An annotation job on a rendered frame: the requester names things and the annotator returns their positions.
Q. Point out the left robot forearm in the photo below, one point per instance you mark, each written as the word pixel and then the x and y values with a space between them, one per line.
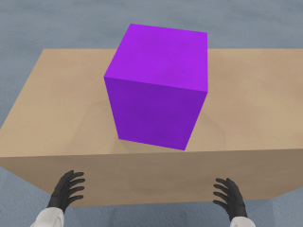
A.
pixel 50 217

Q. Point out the robot left hand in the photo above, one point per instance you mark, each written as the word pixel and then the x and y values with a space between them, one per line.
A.
pixel 62 192

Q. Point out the robot right hand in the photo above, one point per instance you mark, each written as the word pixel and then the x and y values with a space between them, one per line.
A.
pixel 234 205

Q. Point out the carton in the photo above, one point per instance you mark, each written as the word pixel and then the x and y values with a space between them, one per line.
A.
pixel 157 83

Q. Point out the right robot forearm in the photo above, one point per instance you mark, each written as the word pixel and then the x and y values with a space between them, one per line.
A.
pixel 242 222

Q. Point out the pedestal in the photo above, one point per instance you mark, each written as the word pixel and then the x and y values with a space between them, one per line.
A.
pixel 249 130

